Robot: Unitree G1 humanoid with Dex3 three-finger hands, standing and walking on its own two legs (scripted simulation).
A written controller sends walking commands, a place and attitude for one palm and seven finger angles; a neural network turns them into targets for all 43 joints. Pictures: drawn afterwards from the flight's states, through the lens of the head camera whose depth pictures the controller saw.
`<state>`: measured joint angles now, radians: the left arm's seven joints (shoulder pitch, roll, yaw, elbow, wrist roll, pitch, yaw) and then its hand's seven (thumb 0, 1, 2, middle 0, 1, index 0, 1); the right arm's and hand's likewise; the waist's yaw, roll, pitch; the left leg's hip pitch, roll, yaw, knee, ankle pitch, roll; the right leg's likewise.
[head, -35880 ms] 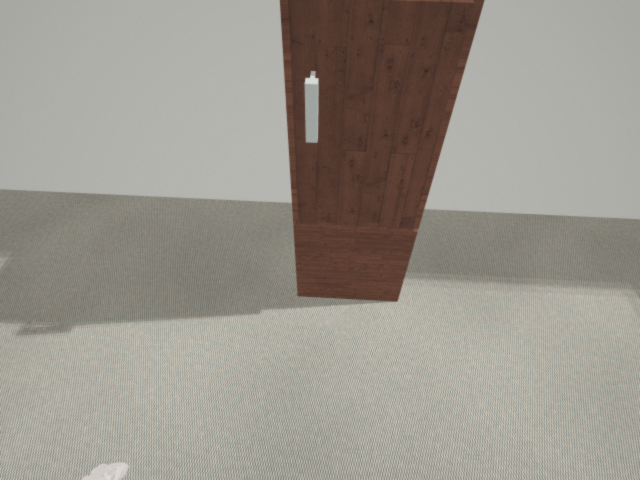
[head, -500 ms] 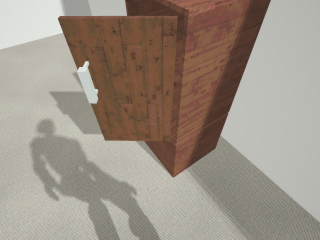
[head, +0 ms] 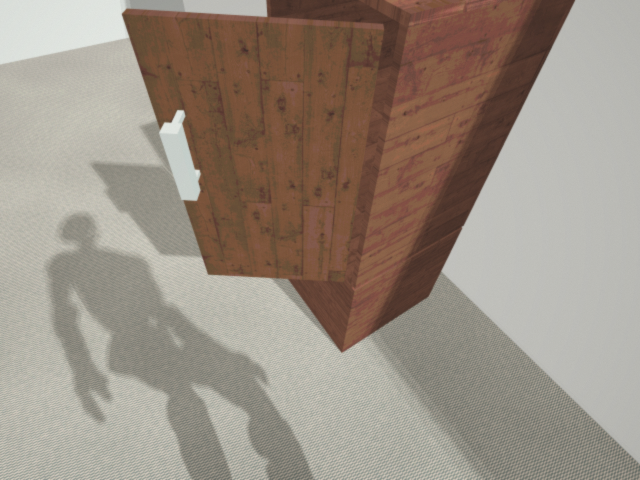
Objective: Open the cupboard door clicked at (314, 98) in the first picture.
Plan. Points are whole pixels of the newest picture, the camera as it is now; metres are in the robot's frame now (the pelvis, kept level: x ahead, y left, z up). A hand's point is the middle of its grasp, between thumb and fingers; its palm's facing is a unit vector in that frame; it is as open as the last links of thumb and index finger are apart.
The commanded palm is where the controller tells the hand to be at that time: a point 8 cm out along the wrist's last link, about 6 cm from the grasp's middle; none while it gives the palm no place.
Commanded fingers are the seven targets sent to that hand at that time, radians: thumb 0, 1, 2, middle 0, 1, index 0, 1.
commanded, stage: shuffle to correct the standing spot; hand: left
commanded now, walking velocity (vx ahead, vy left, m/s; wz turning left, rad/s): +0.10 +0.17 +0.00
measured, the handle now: (185, 155) +0.56 +0.27 +0.06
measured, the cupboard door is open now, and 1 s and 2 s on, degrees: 54 54 54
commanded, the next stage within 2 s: come to a stop and stand still in 0.10 s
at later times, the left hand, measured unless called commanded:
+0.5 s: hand out of the picture +0.07 +0.25 -0.17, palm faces +0.07 -0.96 -0.26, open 7.4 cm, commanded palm none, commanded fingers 0.00 0.90 0.90 -0.20 -0.30 -0.20 -0.30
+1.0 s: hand out of the picture +0.09 +0.18 -0.15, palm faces +0.03 -0.97 -0.23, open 7.3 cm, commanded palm none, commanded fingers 0.00 0.90 0.90 -0.20 -0.30 -0.20 -0.30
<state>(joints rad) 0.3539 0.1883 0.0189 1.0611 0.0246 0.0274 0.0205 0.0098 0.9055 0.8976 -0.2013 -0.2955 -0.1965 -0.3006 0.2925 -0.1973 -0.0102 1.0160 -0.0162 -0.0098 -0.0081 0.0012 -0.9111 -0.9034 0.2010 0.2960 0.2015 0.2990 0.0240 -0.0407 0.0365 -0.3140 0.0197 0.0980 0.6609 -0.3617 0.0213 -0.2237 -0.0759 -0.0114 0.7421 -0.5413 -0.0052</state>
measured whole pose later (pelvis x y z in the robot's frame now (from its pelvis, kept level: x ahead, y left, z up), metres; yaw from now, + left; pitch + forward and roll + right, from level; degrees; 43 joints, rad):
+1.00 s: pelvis +0.03 +0.00 +0.01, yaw +2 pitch -1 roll +0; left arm 0.26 0.16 0.00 0.96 0.01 0.01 0.03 0.01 0.92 0.90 -0.20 -0.30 -0.20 -0.30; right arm 0.36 -0.16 -0.01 1.00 -0.03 0.02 -0.01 0.00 -0.91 -0.90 0.20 0.30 0.20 0.30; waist -0.03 0.04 -0.01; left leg -0.29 0.03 0.08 0.57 -0.27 0.01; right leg -0.26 0.03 -0.09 0.57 -0.30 -0.06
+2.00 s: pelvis +0.09 -0.01 +0.02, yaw +1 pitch +0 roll +1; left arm 0.28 0.17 -0.01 1.11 0.01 -0.02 0.04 0.01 0.91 0.90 -0.20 -0.30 -0.19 -0.30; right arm 0.25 -0.16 0.02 1.14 -0.01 -0.02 -0.04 0.00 -0.92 -0.90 0.20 0.30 0.20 0.30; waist 0.00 -0.01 0.01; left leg -0.15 0.03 0.09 0.43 -0.28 -0.01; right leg -0.12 0.04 -0.07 0.43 -0.31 -0.07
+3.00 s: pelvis +0.06 +0.04 +0.02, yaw +2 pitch +1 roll +1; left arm 0.28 0.18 0.02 1.07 0.02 0.01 0.02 0.01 0.91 0.90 -0.20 -0.29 -0.19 -0.30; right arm 0.30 -0.13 -0.01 1.09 -0.03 -0.01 -0.03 0.00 -0.92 -0.90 0.20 0.30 0.20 0.30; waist -0.01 -0.04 0.01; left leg -0.24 -0.01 0.05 0.46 -0.24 0.02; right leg -0.23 -0.02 -0.04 0.56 -0.38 -0.02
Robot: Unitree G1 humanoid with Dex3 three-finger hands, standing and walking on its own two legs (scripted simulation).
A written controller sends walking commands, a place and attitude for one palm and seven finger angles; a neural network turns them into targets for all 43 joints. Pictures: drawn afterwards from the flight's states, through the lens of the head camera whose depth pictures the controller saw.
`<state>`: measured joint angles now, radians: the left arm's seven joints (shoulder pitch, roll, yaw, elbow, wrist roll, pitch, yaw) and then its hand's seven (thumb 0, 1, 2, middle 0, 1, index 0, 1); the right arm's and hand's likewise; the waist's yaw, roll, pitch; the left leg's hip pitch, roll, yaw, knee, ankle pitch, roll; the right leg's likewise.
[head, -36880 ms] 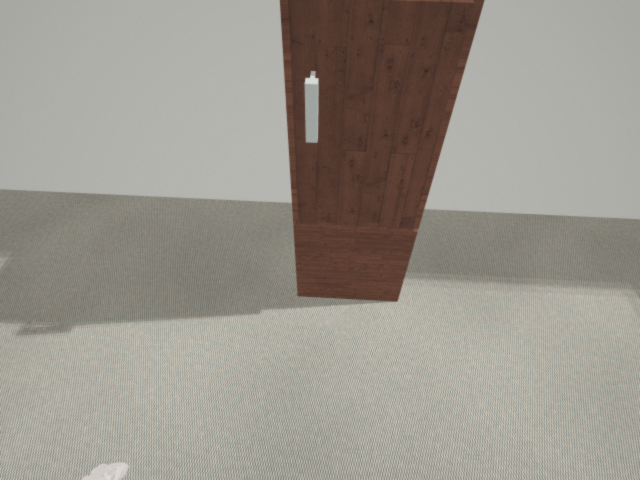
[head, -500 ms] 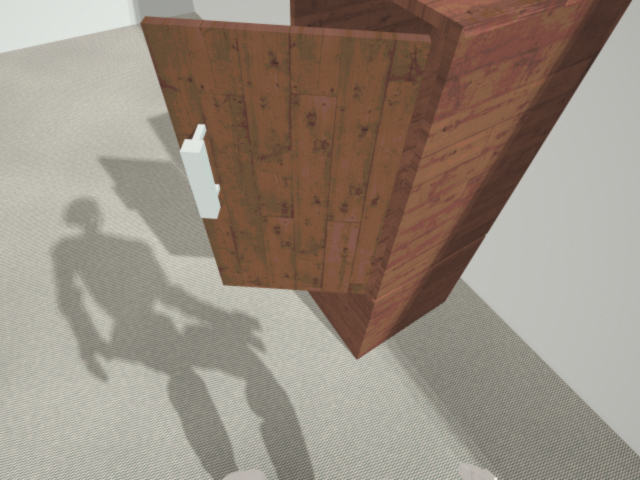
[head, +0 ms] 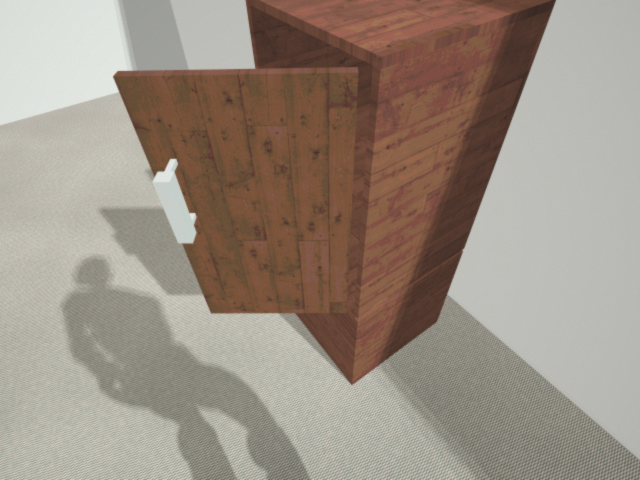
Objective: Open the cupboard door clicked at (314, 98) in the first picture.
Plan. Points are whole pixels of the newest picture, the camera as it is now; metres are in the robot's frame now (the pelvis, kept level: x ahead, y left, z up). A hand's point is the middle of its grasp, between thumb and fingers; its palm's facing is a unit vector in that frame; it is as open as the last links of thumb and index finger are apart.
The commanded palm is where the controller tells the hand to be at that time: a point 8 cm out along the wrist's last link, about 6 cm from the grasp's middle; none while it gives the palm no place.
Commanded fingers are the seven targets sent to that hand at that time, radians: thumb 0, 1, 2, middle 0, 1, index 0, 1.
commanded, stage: come to a stop and stand still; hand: left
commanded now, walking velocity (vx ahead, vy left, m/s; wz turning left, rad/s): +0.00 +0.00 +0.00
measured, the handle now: (179, 201) +0.53 +0.26 +0.05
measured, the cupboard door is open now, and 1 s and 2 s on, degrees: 54 54 54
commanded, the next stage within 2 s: look again from close up in 0.68 s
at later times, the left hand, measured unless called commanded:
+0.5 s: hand out of the picture +0.03 +0.15 -0.17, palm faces +0.02 -0.98 -0.18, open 7.4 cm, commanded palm none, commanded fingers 0.00 0.90 0.90 -0.20 -0.30 -0.20 -0.30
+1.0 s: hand out of the picture +0.06 +0.17 -0.16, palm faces +0.01 -0.98 -0.22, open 7.4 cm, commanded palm none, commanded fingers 0.00 0.90 0.90 -0.20 -0.30 -0.20 -0.30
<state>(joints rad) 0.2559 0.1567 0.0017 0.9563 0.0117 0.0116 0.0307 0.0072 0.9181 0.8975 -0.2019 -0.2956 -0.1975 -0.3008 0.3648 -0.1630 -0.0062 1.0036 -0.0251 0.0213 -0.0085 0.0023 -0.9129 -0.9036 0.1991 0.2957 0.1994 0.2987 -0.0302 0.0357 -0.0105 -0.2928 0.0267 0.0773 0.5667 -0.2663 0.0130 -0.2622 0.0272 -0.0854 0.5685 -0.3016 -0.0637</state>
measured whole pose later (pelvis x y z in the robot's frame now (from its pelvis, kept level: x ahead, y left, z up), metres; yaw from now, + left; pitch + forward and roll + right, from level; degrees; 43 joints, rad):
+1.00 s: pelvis +0.05 -0.01 +0.01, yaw -1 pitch +0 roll +1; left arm 0.28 0.17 -0.01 1.11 0.01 -0.02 0.04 0.01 0.91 0.90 -0.20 -0.30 -0.19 -0.30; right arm 0.25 -0.16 0.02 1.14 -0.01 -0.02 -0.04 0.00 -0.92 -0.90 0.20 0.30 0.20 0.30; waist 0.00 -0.01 0.01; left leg -0.15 0.03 0.09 0.43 -0.28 -0.01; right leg -0.12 0.04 -0.07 0.43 -0.31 -0.07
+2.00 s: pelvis +0.03 +0.04 +0.01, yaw +1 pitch +1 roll +1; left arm 0.28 0.18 0.02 1.07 0.02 0.01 0.02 0.01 0.91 0.90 -0.20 -0.29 -0.19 -0.30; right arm 0.30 -0.13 -0.01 1.09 -0.03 -0.01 -0.03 0.00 -0.92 -0.90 0.20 0.30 0.20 0.30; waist -0.01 -0.04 0.01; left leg -0.24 -0.01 0.05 0.46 -0.24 0.02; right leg -0.23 -0.02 -0.04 0.56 -0.38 -0.02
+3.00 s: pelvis +0.07 +0.01 +0.01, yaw +0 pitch +0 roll +1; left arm 0.28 0.18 -0.01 1.09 0.01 -0.01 0.04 0.01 0.91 0.90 -0.20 -0.30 -0.20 -0.30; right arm 0.21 -0.17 0.01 1.11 -0.01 -0.01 -0.04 0.00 -0.91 -0.90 0.20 0.30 0.20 0.30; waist 0.01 -0.01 0.03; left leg -0.15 0.04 0.05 0.45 -0.30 -0.03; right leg -0.11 0.04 -0.03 0.45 -0.34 -0.05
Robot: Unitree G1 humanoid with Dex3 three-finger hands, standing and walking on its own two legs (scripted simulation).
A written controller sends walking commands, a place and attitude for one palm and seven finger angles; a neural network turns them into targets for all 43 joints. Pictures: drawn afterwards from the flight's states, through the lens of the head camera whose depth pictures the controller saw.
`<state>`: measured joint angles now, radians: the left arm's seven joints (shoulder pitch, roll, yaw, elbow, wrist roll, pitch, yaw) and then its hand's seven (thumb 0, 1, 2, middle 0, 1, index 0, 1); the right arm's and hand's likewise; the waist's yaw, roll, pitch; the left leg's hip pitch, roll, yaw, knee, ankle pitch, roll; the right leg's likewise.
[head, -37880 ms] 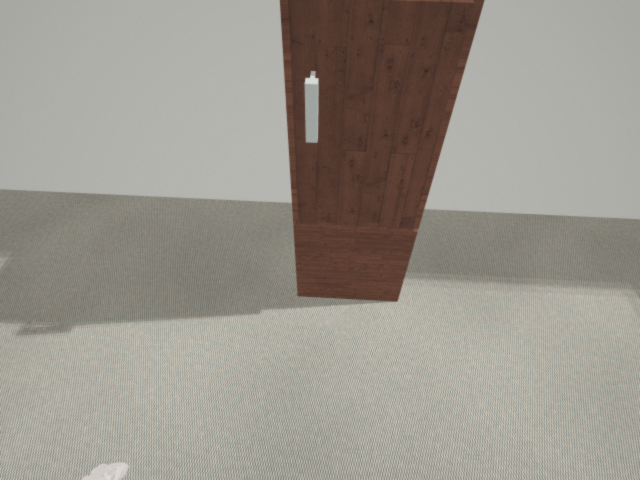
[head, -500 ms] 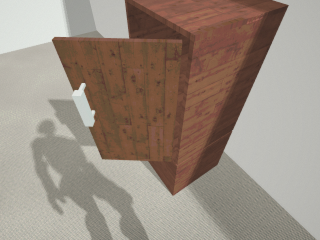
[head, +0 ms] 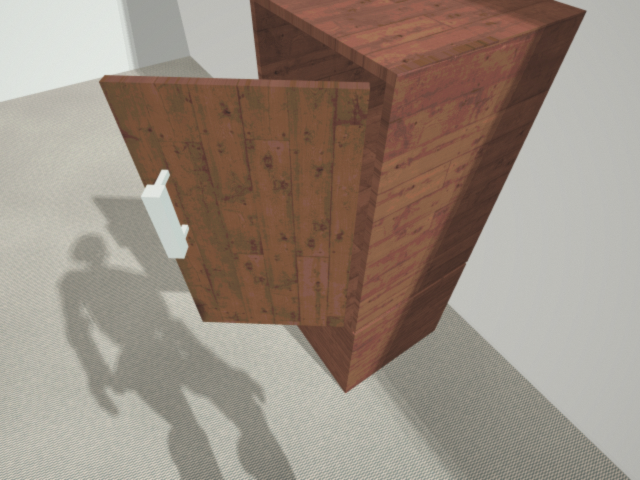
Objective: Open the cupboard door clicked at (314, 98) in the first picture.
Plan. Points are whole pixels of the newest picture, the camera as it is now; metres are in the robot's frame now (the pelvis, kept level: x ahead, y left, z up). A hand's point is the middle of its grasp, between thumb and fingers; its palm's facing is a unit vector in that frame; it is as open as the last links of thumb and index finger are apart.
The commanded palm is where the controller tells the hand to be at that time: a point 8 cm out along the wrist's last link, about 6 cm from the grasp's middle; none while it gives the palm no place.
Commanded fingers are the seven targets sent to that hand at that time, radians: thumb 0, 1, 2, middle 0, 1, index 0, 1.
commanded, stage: look again from close up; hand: left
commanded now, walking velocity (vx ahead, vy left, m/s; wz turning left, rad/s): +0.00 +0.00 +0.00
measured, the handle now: (171, 214) +0.48 +0.27 +0.04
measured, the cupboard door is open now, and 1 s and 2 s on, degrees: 54 54 54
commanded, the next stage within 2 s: shuffle to correct the standing spot in 0.26 s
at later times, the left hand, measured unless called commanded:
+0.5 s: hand out of the picture +0.00 +0.19 -0.18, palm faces +0.04 -0.98 -0.22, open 7.4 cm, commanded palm none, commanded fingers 0.00 0.90 0.90 -0.20 -0.30 -0.20 -0.30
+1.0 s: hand out of the picture -0.02 +0.22 -0.18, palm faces +0.04 -0.98 -0.18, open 7.4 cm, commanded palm none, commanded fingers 0.00 0.90 0.90 -0.20 -0.30 -0.20 -0.30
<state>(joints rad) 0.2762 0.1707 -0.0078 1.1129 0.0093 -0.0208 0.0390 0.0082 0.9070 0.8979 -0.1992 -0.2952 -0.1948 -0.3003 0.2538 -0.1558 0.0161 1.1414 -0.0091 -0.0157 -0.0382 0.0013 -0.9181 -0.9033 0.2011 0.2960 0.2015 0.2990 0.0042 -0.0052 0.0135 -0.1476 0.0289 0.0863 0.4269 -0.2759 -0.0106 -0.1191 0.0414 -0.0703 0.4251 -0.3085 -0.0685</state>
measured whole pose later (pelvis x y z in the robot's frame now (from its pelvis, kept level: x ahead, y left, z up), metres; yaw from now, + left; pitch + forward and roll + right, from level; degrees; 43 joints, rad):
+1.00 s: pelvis -0.02 +0.05 +0.00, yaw +1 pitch +1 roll +1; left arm 0.28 0.18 0.02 1.07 0.02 0.01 0.02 0.01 0.91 0.90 -0.20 -0.29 -0.19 -0.30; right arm 0.30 -0.13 -0.01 1.09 -0.03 -0.01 -0.03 0.00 -0.92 -0.90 0.20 0.30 0.20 0.30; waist -0.01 -0.04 0.01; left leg -0.24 -0.01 0.05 0.46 -0.24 0.02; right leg -0.23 -0.02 -0.04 0.56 -0.38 -0.02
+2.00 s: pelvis +0.02 +0.02 +0.00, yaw +0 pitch +0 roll +1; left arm 0.28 0.18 -0.01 1.09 0.01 -0.01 0.04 0.01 0.91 0.90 -0.20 -0.30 -0.20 -0.30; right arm 0.21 -0.17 0.01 1.11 -0.01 -0.01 -0.04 0.00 -0.91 -0.90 0.20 0.30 0.20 0.30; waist 0.01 -0.01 0.03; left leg -0.15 0.04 0.05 0.45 -0.30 -0.03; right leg -0.11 0.04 -0.03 0.45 -0.34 -0.05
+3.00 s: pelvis -0.05 +0.07 +0.00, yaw +1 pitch +2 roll +0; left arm 0.26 0.20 0.02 1.04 0.02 0.03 0.02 0.01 0.91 0.90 -0.20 -0.29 -0.19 -0.30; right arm 0.27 -0.15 -0.01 1.06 -0.03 0.00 -0.02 0.00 -0.92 -0.90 0.20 0.30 0.20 0.30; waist -0.01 -0.02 0.02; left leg -0.27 0.00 0.05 0.43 -0.20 0.03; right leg -0.28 -0.01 -0.04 0.75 -0.50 -0.03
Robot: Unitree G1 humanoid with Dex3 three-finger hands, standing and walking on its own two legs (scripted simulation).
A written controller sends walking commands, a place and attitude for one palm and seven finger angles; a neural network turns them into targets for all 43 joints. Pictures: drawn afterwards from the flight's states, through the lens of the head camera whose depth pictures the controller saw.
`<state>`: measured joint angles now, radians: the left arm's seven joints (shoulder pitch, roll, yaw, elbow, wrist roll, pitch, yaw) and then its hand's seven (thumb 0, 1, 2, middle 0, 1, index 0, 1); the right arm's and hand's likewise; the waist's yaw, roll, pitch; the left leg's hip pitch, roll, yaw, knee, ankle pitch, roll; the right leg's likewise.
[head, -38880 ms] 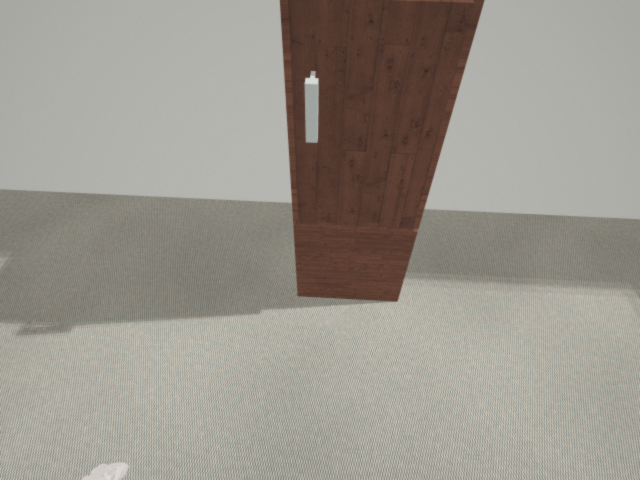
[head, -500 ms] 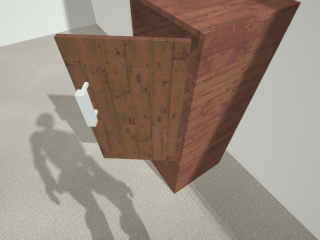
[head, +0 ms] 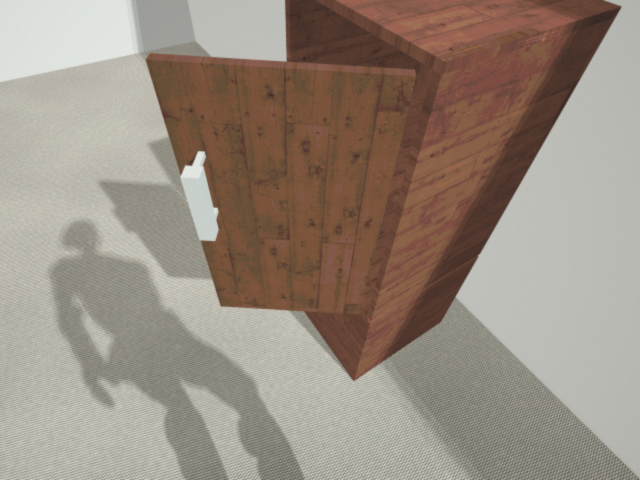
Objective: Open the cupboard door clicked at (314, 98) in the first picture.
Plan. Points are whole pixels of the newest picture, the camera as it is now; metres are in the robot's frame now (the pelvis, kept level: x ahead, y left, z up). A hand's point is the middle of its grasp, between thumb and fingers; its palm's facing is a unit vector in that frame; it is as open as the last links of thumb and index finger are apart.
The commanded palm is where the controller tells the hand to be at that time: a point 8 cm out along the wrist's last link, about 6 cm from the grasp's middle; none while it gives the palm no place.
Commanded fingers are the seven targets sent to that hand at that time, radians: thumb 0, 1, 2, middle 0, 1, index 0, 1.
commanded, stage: come to a stop and stand still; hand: left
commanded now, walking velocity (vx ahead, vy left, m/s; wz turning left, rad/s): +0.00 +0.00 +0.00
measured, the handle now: (204, 196) +0.51 +0.21 +0.04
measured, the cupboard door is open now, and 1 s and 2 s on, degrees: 54 54 54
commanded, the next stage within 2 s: look again from close up in 0.70 s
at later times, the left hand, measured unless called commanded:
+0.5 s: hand out of the picture +0.06 +0.16 -0.17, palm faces +0.00 -0.97 -0.26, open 7.4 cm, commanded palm none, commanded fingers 0.00 0.90 0.90 -0.20 -0.30 -0.20 -0.30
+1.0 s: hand out of the picture +0.05 +0.15 -0.17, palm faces +0.00 -0.97 -0.22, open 7.4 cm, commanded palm none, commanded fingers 0.00 0.90 0.90 -0.20 -0.30 -0.20 -0.30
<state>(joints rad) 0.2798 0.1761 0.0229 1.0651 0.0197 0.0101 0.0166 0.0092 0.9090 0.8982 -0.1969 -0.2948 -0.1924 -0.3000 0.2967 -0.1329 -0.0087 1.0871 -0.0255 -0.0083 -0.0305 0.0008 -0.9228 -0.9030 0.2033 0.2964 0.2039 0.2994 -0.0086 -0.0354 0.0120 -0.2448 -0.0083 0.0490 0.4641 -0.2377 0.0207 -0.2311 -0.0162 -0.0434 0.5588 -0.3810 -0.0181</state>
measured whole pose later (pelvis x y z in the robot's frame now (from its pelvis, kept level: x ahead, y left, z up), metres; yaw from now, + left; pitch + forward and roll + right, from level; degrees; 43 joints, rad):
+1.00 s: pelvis +0.04 -0.03 +0.00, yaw -1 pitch +0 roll +1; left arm 0.28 0.18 -0.01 1.09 0.01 -0.01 0.04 0.01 0.91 0.90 -0.20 -0.30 -0.20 -0.30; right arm 0.21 -0.17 0.01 1.11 -0.01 -0.01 -0.04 0.00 -0.91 -0.90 0.20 0.30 0.20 0.30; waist 0.01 -0.01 0.03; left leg -0.15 0.04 0.05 0.45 -0.30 -0.03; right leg -0.11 0.04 -0.03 0.45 -0.34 -0.05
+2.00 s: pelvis -0.02 +0.02 +0.00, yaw -1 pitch +2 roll +0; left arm 0.26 0.20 0.02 1.04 0.02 0.03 0.02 0.01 0.91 0.90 -0.20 -0.29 -0.19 -0.30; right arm 0.27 -0.15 -0.01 1.06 -0.03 0.00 -0.02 0.00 -0.92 -0.90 0.20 0.30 0.20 0.30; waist -0.01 -0.02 0.02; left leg -0.27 0.00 0.05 0.43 -0.20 0.03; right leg -0.28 -0.01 -0.04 0.75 -0.50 -0.03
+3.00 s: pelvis -0.04 +0.03 +0.00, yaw -1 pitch -1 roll -1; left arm 0.34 0.18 -0.02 1.08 0.01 -0.01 0.04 0.01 0.91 0.90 -0.20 -0.30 -0.19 -0.30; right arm 0.26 -0.16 0.02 1.11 0.00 -0.01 -0.02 0.00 -0.91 -0.90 0.20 0.30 0.20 0.30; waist 0.01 -0.03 0.01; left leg -0.24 -0.02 0.05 0.46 -0.21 0.05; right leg -0.11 -0.01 -0.03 0.42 -0.29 0.01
